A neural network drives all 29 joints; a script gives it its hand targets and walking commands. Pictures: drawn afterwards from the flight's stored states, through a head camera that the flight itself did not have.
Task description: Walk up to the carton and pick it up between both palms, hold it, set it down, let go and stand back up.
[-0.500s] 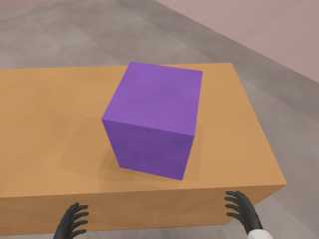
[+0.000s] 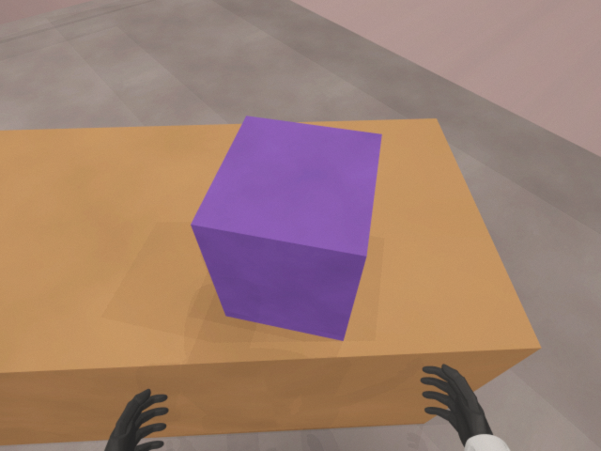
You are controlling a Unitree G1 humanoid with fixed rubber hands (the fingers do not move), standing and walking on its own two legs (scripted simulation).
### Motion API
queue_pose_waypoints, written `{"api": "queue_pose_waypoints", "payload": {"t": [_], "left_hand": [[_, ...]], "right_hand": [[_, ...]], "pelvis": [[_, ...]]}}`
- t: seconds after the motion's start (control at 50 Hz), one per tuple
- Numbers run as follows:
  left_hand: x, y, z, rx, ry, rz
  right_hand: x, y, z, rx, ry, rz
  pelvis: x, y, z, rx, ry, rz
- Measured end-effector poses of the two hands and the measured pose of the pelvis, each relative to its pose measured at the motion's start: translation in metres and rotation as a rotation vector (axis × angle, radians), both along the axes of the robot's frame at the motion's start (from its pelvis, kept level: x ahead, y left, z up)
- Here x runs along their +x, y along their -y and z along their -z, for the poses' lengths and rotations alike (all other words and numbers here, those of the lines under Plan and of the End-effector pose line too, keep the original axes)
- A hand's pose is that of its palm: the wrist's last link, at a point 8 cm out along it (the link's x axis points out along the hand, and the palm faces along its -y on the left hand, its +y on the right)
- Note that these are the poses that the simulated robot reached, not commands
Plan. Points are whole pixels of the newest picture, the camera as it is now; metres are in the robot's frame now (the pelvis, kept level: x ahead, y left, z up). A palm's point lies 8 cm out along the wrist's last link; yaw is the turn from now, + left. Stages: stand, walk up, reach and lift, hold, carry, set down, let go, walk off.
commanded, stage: stand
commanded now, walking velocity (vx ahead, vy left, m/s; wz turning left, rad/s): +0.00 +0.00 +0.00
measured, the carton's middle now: (296, 233) +0.41 +0.00 +0.02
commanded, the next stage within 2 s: none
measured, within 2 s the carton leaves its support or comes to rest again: neither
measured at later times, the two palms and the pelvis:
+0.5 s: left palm out of the picture +0.12 +0.24 -0.09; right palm out of the picture +0.10 -0.29 -0.09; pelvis -0.01 -0.01 +0.00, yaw +0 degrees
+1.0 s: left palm out of the picture +0.10 +0.25 -0.10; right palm out of the picture +0.09 -0.29 -0.09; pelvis -0.01 -0.01 +0.00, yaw +0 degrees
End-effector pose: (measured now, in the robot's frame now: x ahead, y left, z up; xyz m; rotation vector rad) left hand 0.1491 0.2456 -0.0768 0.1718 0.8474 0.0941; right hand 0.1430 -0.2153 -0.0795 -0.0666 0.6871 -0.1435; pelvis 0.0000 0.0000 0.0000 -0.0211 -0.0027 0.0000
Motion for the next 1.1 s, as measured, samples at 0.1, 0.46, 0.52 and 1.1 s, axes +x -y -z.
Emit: {"api": "queue_pose_waypoints", "payload": {"t": [0.1, 0.46, 0.52, 1.1], "left_hand": [[-0.005, -0.001, 0.004, 0.046, 0.002, 0.032], [-0.027, 0.002, 0.01, 0.087, -0.02, 0.032], [-0.03, 0.001, 0.012, 0.088, -0.03, 0.029], [-0.047, -0.003, 0.022, 0.09, -0.096, 0.01]], "right_hand": [[-0.011, 0.016, 0.009, -0.067, -0.117, -0.014], [-0.043, 0.072, 0.011, -0.174, -0.221, -0.007], [-0.044, 0.072, 0.012, -0.173, -0.221, -0.007], [-0.053, 0.072, 0.016, -0.168, -0.243, -0.001]], "pelvis": [[0.0, 0.003, 0.002, 0.003, 0.01, 0.0], [-0.008, 0.012, 0.005, 0.016, 0.027, -0.001], [-0.008, 0.012, 0.005, 0.016, 0.029, -0.001], [-0.009, 0.012, 0.005, 0.016, 0.03, -0.001]]}}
